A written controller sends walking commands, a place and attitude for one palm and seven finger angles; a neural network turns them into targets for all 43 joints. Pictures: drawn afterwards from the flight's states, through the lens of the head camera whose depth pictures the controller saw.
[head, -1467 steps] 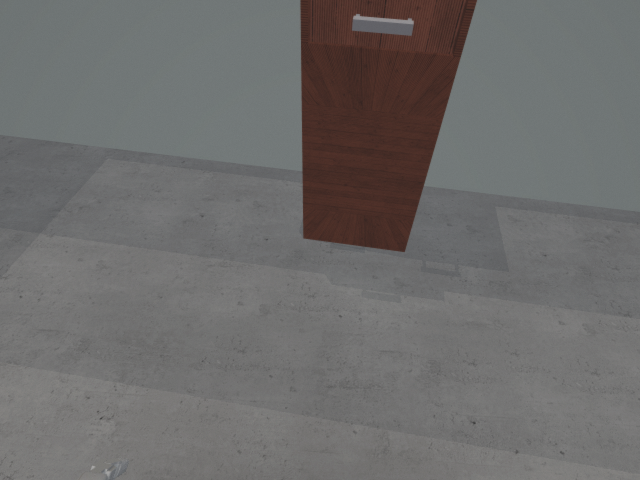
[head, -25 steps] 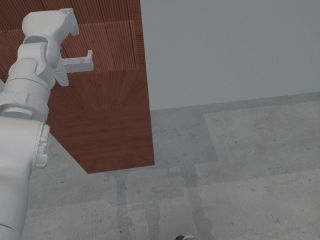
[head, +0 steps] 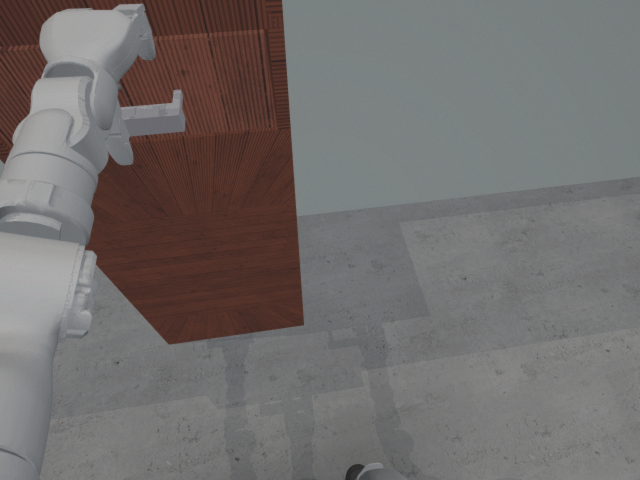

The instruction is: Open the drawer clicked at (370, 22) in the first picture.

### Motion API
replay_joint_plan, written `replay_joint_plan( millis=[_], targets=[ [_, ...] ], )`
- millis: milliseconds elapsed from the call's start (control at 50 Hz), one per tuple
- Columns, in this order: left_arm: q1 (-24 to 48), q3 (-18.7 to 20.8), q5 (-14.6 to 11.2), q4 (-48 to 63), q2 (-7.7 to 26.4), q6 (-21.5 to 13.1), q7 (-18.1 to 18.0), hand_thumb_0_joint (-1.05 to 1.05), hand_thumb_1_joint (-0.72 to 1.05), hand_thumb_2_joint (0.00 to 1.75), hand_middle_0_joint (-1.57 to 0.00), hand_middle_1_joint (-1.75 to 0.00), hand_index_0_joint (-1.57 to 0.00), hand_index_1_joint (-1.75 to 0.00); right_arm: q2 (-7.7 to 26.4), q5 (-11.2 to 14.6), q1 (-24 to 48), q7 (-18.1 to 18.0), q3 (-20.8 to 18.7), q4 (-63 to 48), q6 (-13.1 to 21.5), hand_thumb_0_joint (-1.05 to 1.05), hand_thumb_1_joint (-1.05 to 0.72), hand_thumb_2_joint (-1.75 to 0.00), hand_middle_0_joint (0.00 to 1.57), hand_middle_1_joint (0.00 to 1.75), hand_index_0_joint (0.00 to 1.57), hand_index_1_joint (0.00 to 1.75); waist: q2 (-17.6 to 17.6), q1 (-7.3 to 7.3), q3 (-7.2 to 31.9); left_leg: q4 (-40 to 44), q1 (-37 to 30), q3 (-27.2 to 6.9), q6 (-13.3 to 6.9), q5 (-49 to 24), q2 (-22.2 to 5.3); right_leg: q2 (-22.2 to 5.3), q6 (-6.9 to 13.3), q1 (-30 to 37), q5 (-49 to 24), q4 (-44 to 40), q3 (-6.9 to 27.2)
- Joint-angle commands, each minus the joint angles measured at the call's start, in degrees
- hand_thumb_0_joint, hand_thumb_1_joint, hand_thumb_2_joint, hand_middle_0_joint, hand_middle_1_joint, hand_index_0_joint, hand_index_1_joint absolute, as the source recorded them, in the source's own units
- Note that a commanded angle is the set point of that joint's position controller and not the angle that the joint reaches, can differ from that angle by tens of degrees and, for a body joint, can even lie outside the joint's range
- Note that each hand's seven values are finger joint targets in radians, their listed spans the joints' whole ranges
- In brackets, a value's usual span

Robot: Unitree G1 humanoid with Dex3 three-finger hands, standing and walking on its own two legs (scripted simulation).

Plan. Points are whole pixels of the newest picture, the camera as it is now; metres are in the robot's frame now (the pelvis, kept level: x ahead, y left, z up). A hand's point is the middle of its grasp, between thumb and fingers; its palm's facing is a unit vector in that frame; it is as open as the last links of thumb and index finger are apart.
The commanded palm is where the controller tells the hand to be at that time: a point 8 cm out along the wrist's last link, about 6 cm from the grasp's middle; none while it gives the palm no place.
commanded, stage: lower the fingers behind the handle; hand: left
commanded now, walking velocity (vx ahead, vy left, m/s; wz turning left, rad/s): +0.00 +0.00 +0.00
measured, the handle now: (125, 111) +0.57 +0.21 +0.14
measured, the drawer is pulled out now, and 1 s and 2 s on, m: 0.00 0.00 0.00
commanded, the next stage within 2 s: lift the fingers back up to retry in 0.54 s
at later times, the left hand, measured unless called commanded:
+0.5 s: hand (116, 87) +0.54 +0.19 +0.20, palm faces +0.09 +0.03 -1.00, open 13.6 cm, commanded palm +0.53 +0.24 +0.17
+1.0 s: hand (114, 86) +0.54 +0.19 +0.20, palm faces +0.05 +0.02 -1.00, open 13.6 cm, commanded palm +0.52 +0.24 +0.22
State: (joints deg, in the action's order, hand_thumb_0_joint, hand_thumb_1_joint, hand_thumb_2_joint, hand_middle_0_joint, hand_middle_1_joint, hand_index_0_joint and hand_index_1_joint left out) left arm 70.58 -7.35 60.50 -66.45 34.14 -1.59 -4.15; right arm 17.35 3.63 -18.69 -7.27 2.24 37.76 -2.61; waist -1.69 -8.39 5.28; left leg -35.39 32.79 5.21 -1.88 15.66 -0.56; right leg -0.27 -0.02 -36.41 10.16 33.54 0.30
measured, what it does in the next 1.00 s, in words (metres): stands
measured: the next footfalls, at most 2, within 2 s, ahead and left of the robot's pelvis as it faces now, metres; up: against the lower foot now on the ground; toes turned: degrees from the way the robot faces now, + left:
none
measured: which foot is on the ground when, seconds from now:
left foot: down 0.00-1.00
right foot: down 0.00-1.00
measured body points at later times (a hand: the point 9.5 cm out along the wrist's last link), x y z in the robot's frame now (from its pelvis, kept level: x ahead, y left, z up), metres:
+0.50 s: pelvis +0.00 +0.00 +0.00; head +0.07 +0.00 +0.44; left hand +0.53 +0.19 +0.25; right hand +0.06 -0.27 -0.12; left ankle +0.01 +0.10 -0.72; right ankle +0.06 -0.12 -0.72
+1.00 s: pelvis +0.01 +0.00 +0.00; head +0.07 -0.02 +0.45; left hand +0.53 +0.19 +0.25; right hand +0.05 -0.28 -0.12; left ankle +0.01 +0.10 -0.72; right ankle +0.06 -0.12 -0.72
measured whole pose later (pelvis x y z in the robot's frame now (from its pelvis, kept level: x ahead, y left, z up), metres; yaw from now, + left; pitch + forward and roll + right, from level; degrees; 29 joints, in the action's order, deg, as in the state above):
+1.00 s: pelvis +0.01 +0.00 +0.00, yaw +0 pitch +12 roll +0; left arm 67.1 -6.0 59.8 -62.3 34.8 -2.4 -0.7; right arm 16.9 3.8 -19.2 -7.4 1.9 37.1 -3.9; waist -2.9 -7.6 4.8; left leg -35.2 30.7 4.8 -1.5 16.5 -0.9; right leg 0.2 0.3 -34.3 11.2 33.5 0.0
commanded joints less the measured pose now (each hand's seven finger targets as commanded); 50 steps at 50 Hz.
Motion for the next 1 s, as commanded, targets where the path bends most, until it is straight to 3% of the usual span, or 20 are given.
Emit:
replay_joint_plan(
  millis=[0,40,120,140,180,240,320,340,360,460,640,680,740,800,860,980],
  targets=[
    [13.19,1.18,1.63,-1.67,16.71,5.40,2.23,0.00,-0.50,0.30,-0.30,-1.20,-0.30,-1.20,9.21,0.08,-2.36,-0.93,-2.84,-5.51,1.31,0.00,-0.90,-0.90,0.20,0.30,0.20,0.30,6.87,0.60,9.62,7.07,1.32,-1.43,-0.08,9.66,1.23,0.42,0.04,10.14,13.64,-7.29,0.52],
    [14.72,0.76,1.45,-0.53,15.79,5.47,2.42,0.00,-0.50,0.30,-0.30,-1.20,-0.30,-1.20,9.31,0.15,-2.41,-0.77,-3.10,-5.15,1.23,0.00,-0.90,-0.90,0.20,0.30,0.20,0.30,7.56,0.07,9.50,7.15,0.68,-1.78,-0.15,9.81,0.88,0.59,0.18,9.25,13.22,-7.16,0.18],
    [13.10,0.54,1.29,-0.62,15.17,6.07,2.55,0.00,-0.50,0.30,-0.30,-1.20,-0.30,-1.20,9.30,0.12,-2.00,-0.84,-2.87,-5.57,1.09,0.00,-0.90,-0.90,0.20,0.30,0.20,0.30,7.13,0.39,9.13,7.24,0.61,-1.95,-0.12,9.86,1.03,0.66,0.23,8.49,13.39,-6.56,-0.20],
    [13.71,0.89,0.99,-0.01,15.29,6.10,2.60,0.00,-0.50,0.30,-0.30,-1.20,-0.30,-1.20,9.33,0.06,-1.99,-0.83,-3.01,-5.58,0.94,0.00,-0.90,-0.90,0.20,0.30,0.20,0.30,8.62,0.33,9.99,6.79,0.60,-1.90,-0.24,9.43,1.00,0.72,0.28,9.24,13.08,-6.81,-0.03],
    [12.93,0.74,0.95,-0.45,15.69,6.43,2.74,0.00,-0.50,0.30,-0.30,-1.20,-0.30,-1.20,9.20,0.14,-1.92,-0.98,-2.70,-5.72,0.78,0.00,-0.90,-0.90,0.20,0.30,0.20,0.30,7.30,0.54,9.88,6.75,1.00,-1.71,-0.15,9.20,1.14,0.54,0.20,9.60,12.92,-6.60,0.15],
    [13.84,0.84,1.07,0.18,15.62,6.55,3.07,0.00,-0.50,0.30,-0.30,-1.20,-0.30,-1.20,9.28,0.16,-2.13,-1.04,-2.93,-5.68,0.48,0.00,-0.90,-0.90,0.20,0.30,0.20,0.30,8.60,0.31,10.90,6.49,0.38,-2.11,-0.16,8.38,0.90,0.70,0.36,9.71,11.81,-6.16,-0.22],
    [13.02,0.31,0.96,-0.20,13.81,7.02,2.91,0.00,-0.50,0.30,-0.30,-1.20,-0.30,-1.20,8.88,-0.05,-2.36,-0.70,-2.85,-6.00,0.32,0.00,-0.90,-0.90,0.20,0.30,0.20,0.30,5.95,0.47,9.76,6.61,-0.15,-2.15,-0.03,8.08,1.07,0.94,0.49,8.17,11.34,-5.66,-0.67],
    [13.76,0.56,0.88,0.54,14.23,7.02,2.91,0.00,-0.50,0.30,-0.30,-1.20,-0.30,-1.20,9.09,0.07,-2.07,-0.67,-2.98,-6.00,0.21,0.00,-0.90,-0.90,0.20,0.30,0.20,0.30,7.89,0.36,10.02,6.39,-0.01,-2.17,-0.11,8.19,1.01,0.95,0.46,8.69,11.44,-6.03,-0.58],
    [13.58,0.31,1.00,-0.06,14.38,7.10,2.84,0.00,-0.50,0.30,-0.30,-1.20,-0.30,-1.20,9.02,0.02,-2.02,-0.73,-2.78,-6.04,0.30,0.00,-0.90,-0.90,0.20,0.30,0.20,0.30,6.50,0.30,9.49,6.47,0.21,-2.05,-0.11,8.65,0.98,0.77,0.34,8.19,12.00,-5.91,-0.41],
    [13.97,-0.13,0.98,0.16,13.58,7.30,3.14,0.00,-0.50,0.30,-0.30,-1.20,-0.30,-1.20,8.93,-0.02,-2.27,-0.71,-2.72,-5.98,0.25,0.00,-0.90,-0.90,0.20,0.30,0.20,0.30,7.29,0.07,9.21,6.41,0.35,-2.21,-0.24,8.62,1.03,0.90,0.33,7.99,12.12,-5.74,-0.63],
    [12.71,1.27,0.85,0.75,15.11,6.97,4.06,0.00,-0.50,0.30,-0.30,-1.20,-0.30,-1.20,8.82,-0.06,-2.74,-0.64,-3.06,-6.26,-0.26,0.00,-0.90,-0.90,0.20,0.30,0.20,0.30,8.00,0.60,11.51,5.00,0.80,-1.68,-0.22,6.52,1.19,0.69,0.30,10.70,10.29,-5.85,0.13],
    [12.93,1.86,0.65,0.18,16.34,6.78,3.98,0.00,-0.50,0.30,-0.30,-1.20,-0.30,-1.20,8.67,-0.02,-2.82,-0.73,-2.82,-6.33,-0.16,0.00,-0.90,-0.90,0.20,0.30,0.20,0.30,7.47,0.64,10.91,5.25,1.38,-1.65,-0.14,7.78,1.16,0.36,0.00,11.09,11.61,-6.31,0.60],
    [15.11,4.09,0.60,3.51,19.45,5.76,3.90,0.00,-0.50,0.30,-0.30,-1.20,-0.30,-1.20,8.38,-0.14,-3.09,-0.80,-3.07,-6.35,-0.27,0.00,-0.90,-0.90,0.20,0.30,0.20,0.30,7.34,1.45,13.51,4.82,1.29,-1.38,-0.16,6.51,1.21,0.10,-0.02,14.14,10.02,-6.32,1.30],
    [14.79,3.52,0.25,3.52,19.08,5.36,4.03,0.00,-0.50,0.30,-0.30,-1.20,-0.30,-1.20,7.92,0.09,-2.60,-0.94,-2.79,-6.64,0.02,0.00,-0.90,-0.90,0.20,0.30,0.20,0.30,6.49,1.42,12.18,5.49,1.22,-1.28,-0.13,7.65,1.22,-0.11,-0.33,14.34,11.43,-7.09,1.58],
    [16.21,5.14,-0.19,4.41,20.81,4.52,3.65,0.00,-0.50,0.30,-0.30,-1.20,-0.30,-1.20,7.77,0.15,-2.73,-0.88,-2.90,-6.20,0.26,0.00,-0.90,-0.90,0.20,0.30,0.20,0.30,6.82,1.57,11.99,5.91,0.89,-1.40,-0.26,7.27,1.06,-0.15,-0.45,15.58,10.90,-7.48,1.94],
    [18.00,8.09,-0.30,7.40,23.29,3.23,2.88,0.00,-0.50,0.30,-0.30,-1.20,-0.30,-1.20,7.43,0.11,-3.18,-0.44,-3.22,-5.64,0.51,0.00,-0.90,-0.90,0.20,0.30,0.20,0.30,5.94,2.64,14.84,6.58,-0.97,-1.92,-0.22,4.47,1.06,0.00,-0.34,18.49,7.76,-7.13,1.87]
  ],
)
